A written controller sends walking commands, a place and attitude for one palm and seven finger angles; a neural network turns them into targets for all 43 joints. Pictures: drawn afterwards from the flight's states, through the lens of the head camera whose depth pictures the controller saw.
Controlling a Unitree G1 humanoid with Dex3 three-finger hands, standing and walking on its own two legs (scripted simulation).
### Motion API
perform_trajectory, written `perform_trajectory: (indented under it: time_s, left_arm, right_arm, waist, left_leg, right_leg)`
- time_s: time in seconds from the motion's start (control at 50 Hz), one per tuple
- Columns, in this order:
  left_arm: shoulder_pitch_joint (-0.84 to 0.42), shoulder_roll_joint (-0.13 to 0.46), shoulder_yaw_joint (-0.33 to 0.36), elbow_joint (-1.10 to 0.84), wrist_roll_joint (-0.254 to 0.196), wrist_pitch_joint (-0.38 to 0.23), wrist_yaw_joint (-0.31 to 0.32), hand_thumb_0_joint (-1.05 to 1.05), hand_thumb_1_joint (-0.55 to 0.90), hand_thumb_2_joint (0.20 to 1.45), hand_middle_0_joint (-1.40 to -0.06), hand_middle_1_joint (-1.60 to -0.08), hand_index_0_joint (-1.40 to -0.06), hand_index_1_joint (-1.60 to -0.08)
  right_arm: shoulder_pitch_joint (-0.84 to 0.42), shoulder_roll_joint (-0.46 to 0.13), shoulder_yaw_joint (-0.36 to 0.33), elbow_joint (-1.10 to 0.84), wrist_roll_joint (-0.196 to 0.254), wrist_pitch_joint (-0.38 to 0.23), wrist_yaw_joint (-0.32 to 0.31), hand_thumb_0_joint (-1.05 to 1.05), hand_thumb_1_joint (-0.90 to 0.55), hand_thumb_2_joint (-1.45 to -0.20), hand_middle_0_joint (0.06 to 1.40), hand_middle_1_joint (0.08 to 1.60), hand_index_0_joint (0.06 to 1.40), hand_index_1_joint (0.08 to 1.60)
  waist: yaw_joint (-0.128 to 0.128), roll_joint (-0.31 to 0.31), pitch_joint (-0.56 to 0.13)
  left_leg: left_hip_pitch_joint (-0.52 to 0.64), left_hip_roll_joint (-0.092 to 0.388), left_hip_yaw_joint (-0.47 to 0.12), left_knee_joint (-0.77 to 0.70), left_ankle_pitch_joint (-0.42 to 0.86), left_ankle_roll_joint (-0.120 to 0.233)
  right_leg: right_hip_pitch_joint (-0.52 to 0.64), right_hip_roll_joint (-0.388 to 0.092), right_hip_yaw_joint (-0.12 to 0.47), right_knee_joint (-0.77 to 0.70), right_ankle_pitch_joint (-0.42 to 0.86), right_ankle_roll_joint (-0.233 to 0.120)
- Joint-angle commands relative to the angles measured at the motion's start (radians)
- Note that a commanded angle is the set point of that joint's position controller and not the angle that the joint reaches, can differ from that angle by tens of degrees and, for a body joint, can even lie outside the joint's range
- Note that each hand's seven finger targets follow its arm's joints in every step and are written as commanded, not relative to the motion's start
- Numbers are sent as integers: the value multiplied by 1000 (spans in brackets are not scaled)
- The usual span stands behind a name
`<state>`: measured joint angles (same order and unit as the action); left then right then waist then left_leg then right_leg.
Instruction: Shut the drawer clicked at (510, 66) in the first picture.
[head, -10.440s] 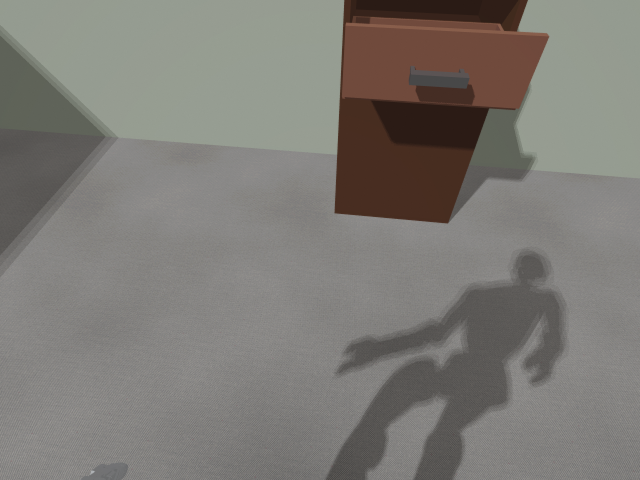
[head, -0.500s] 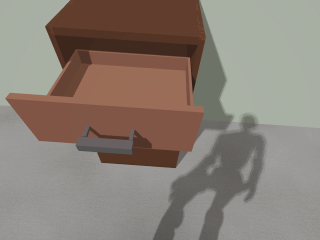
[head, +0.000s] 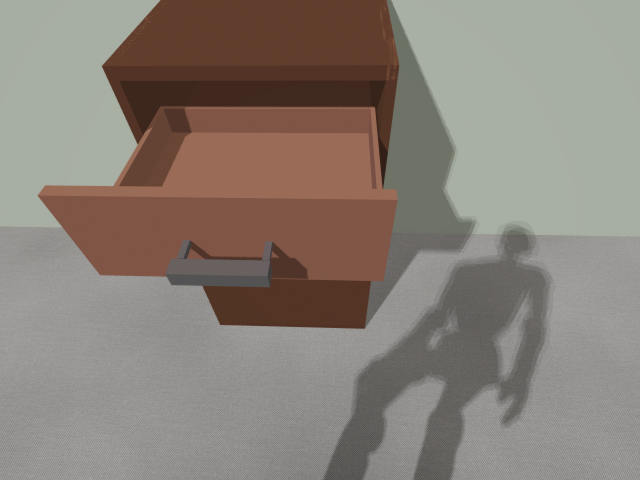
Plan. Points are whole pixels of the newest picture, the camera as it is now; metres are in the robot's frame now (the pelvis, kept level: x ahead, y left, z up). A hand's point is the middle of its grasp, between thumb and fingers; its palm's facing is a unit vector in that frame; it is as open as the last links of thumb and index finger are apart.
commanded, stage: come to a stop and stand still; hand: left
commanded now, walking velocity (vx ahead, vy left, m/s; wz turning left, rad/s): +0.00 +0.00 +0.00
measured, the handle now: (223, 260) +0.39 +0.17 +0.05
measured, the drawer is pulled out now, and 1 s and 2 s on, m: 0.30 0.30 0.30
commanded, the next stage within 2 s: look again from close up in 0.50 s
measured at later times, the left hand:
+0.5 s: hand out of the picture +0.02 +0.15 -0.17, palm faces +0.02 -0.98 -0.21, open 7.3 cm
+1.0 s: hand out of the picture +0.03 +0.15 -0.17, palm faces +0.03 -0.98 -0.20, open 7.4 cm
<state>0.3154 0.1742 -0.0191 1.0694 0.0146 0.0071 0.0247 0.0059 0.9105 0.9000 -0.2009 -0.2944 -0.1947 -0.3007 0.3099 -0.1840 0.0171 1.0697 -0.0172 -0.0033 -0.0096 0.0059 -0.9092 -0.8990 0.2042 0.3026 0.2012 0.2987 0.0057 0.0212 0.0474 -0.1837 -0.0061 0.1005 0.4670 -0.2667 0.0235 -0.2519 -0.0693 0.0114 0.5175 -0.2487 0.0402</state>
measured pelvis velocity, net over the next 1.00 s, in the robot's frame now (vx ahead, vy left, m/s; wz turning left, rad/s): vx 0.02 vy -0.03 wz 0.01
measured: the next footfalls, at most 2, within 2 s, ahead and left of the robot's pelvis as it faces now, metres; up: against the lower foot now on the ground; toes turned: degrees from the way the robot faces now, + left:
right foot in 1.84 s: +0.18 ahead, -0.15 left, +0.00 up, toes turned -2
left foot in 2.00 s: +0.10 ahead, +0.08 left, +0.00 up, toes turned +7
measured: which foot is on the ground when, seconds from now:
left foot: down 0.00-1.00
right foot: down 0.00-1.00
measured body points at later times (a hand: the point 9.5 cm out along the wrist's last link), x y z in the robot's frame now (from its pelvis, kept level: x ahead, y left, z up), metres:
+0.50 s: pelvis +0.01 -0.02 +0.00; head +0.04 -0.03 +0.45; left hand +0.02 +0.20 -0.15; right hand +0.02 -0.24 -0.16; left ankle -0.01 +0.10 -0.74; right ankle +0.02 -0.15 -0.74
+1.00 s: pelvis +0.02 -0.03 +0.00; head +0.05 -0.03 +0.45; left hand +0.03 +0.20 -0.16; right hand +0.03 -0.24 -0.16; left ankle -0.01 +0.10 -0.74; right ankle +0.02 -0.15 -0.74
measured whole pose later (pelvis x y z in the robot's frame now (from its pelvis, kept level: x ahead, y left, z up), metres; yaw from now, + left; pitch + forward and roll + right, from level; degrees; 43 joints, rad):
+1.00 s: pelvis +0.02 -0.03 +0.00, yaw +1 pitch -1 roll +1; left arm 0.25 0.16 0.00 1.12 0.01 -0.01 0.03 0.01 0.92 0.90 -0.20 -0.29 -0.20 -0.30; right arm 0.25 -0.14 0.01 1.15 -0.02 -0.02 -0.03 0.01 -0.91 -0.90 0.20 0.30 0.20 0.30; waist 0.01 -0.01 0.06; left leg -0.13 0.04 0.07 0.41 -0.26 -0.02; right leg -0.19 -0.03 -0.02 0.46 -0.26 0.00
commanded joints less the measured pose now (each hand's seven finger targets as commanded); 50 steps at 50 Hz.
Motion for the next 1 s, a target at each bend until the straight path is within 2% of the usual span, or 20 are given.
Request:
perform_trajectory:
  time_s: [0.0, 0.16, 0.18, 0.34, 0.38, 0.52, 0.66, 0.74, 0.82, 0.98]
  left_arm:
    - [24, 111, 19, -21, -3, -29, 7, 0, 900, 900, -200, -300, -200, -300]
    - [23, 92, 20, 15, -4, -31, 12, 0, 900, 900, -200, -300, -200, -300]
    - [22, 91, 22, 18, -4, -33, 13, 0, 900, 900, -200, -300, -200, -300]
    - [11, 84, 24, 22, -3, -31, 13, 0, 900, 900, -200, -300, -200, -300]
    - [7, 88, 26, 21, -2, -33, 13, 0, 900, 900, -200, -300, -200, -300]
    - [-3, 98, 28, 17, -3, -35, 11, 0, 900, 900, -200, -300, -200, -300]
    - [-7, 99, 29, 17, -3, -36, 10, 0, 900, 900, -200, -300, -200, -300]
    - [-4, 97, 29, 17, -4, -34, 9, 0, 900, 900, -200, -300, -200, -300]
    - [-2, 99, 32, 19, -3, -37, 10, 0, 900, 900, -200, -300, -200, -300]
    - [0, 94, 31, 20, -3, -36, 10, 0, 900, 900, -200, -300, -200, -300]
  right_arm:
    - [34, -81, -19, -18, 8, -28, -8, 0, -900, -900, 200, 300, 200, 300]
    - [36, -53, -18, 31, 9, -28, -15, 0, -900, -900, 200, 300, 200, 300]
    - [36, -49, -18, 34, 9, -27, -16, 0, -900, -900, 200, 300, 200, 300]
    - [18, -33, -23, 44, 7, -22, -18, 0, -900, -900, 200, 300, 200, 300]
    - [18, -38, -23, 44, 7, -22, -17, 0, -900, -900, 200, 300, 200, 300]
    - [8, -47, -24, 44, 6, -24, -17, 0, -900, -900, 200, 300, 200, 300]
    - [4, -50, -23, 46, 6, -25, -19, 0, -900, -900, 200, 300, 200, 300]
    - [0, -43, -23, 48, 6, -24, -19, 0, -900, -900, 200, 300, 200, 300]
    - [5, -48, -24, 51, 5, -27, -20, 0, -900, -900, 200, 300, 200, 300]
    - [10, -45, -24, 53, 6, -28, -21, 0, -900, -900, 200, 300, 200, 300]
  waist:
    - [-6, -54, 5]
    - [-4, -29, 17]
    - [-4, -41, 13]
    - [-4, -22, 29]
    - [-5, -40, 24]
    - [-4, -35, -3]
    - [-2, -37, 6]
    - [1, -33, 18]
    - [0, -23, -20]
    - [0, -28, -2]
  left_leg:
    - [-19, 94, -107, -112, 56, 11]
    - [1, 98, -96, -103, 120, 2]
    - [3, 97, -95, -99, 126, 0]
    - [17, 101, -89, -110, 109, -5]
    - [17, 102, -87, -103, 124, -8]
    - [36, 102, -87, -108, 145, -11]
    - [32, 104, -90, -113, 162, -12]
    - [35, 105, -88, -123, 146, -11]
    - [53, 107, -88, -114, 186, -11]
    - [43, 109, -92, -122, 183, -11]
  right_leg:
    - [6, -39, 45, -97, 49, -65]
    - [24, -43, 40, -99, 134, -66]
    - [30, -44, 41, -98, 149, -67]
    - [14, -39, 45, -122, 127, -68]
    - [22, -43, 43, -121, 152, -68]
    - [43, -47, 40, -124, 185, -68]
    - [52, -44, 38, -127, 207, -69]
    - [44, -40, 34, -137, 177, -68]
    - [65, -46, 34, -125, 228, -70]
    - [63, -42, 30, -128, 211, -69]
